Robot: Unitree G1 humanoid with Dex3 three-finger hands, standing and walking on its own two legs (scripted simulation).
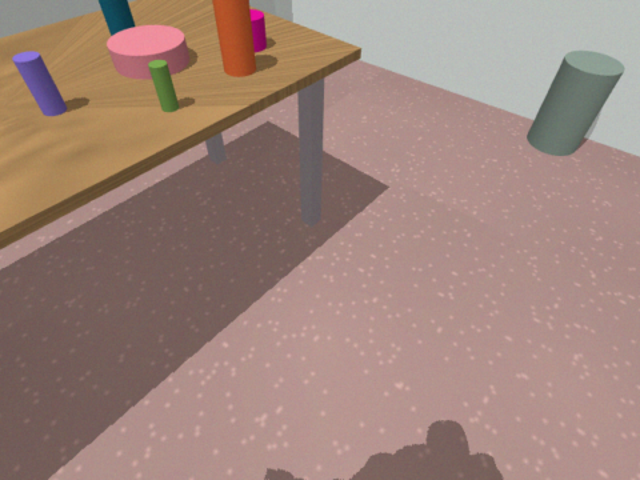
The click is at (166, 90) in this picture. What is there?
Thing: slim round
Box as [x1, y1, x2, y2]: [148, 60, 178, 111]
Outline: 151,61 148,65 161,107 164,111 173,111 178,108 178,104 166,62 164,60
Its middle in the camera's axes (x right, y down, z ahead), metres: -0.37 -0.36 +0.92
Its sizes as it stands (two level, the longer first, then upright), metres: 0.040 0.040 0.109
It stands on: a support 0.74 m high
